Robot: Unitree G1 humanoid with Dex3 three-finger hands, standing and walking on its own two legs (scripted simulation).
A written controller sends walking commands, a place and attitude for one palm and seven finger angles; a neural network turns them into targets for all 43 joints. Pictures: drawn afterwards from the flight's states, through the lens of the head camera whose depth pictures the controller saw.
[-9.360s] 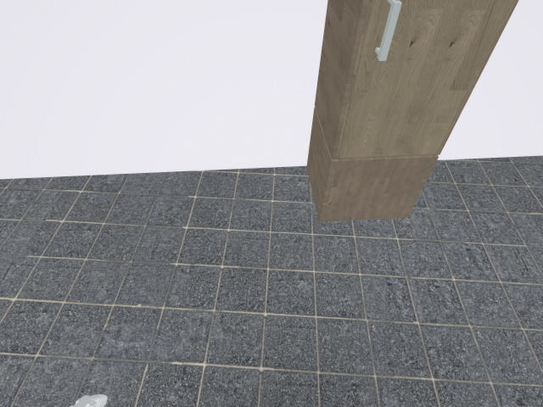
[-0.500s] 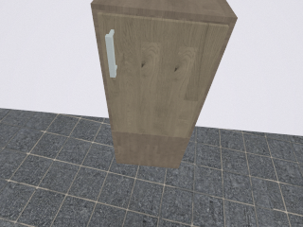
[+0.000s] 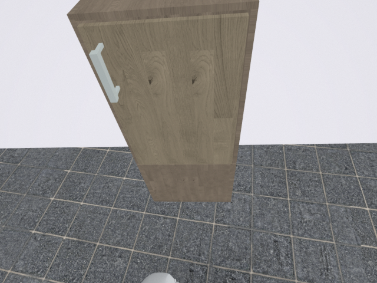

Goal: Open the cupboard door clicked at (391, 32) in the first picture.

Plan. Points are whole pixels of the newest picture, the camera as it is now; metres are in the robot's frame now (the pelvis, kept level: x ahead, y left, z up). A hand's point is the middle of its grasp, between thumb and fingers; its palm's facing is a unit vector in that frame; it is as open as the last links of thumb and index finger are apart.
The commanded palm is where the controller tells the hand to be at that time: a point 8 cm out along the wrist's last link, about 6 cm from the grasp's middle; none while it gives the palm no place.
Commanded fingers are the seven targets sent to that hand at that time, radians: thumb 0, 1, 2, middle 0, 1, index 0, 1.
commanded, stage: come to a stop and stand still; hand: left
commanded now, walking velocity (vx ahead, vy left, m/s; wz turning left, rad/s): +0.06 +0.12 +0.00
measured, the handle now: (107, 74) +0.58 +0.25 +0.13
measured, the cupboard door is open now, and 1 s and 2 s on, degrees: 0 0 0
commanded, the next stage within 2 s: look again from close up in 0.48 s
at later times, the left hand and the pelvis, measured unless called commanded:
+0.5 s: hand out of the picture -0.04 +0.23 -0.17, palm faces +0.07 -0.98 -0.19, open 7.4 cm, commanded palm none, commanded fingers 0.00 0.90 0.90 -0.20 -0.30 -0.20 -0.30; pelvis -0.03 +0.04 +0.01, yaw +1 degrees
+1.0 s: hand out of the picture +0.02 +0.20 -0.17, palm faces +0.03 -0.97 -0.25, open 7.3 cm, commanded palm none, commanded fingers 0.00 0.90 0.90 -0.20 -0.30 -0.20 -0.30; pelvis +0.00 +0.02 +0.00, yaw +0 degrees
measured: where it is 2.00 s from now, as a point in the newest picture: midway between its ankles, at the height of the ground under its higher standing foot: outside the picture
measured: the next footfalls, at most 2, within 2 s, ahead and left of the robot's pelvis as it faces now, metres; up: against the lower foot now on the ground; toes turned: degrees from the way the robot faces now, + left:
left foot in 0.30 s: -0.02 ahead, +0.14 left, +0.00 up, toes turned +1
right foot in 0.60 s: +0.02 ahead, -0.09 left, +0.00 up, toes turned -2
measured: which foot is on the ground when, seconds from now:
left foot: up 0.00-0.28, down 0.30-1.00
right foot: down 0.00-0.30, up 0.32-0.58, down 0.60-1.00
